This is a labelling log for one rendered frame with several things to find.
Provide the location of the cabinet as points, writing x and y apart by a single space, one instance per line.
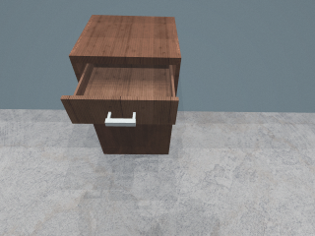
133 40

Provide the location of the drawer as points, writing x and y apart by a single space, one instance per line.
122 89

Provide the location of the handle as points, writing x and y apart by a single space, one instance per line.
120 122

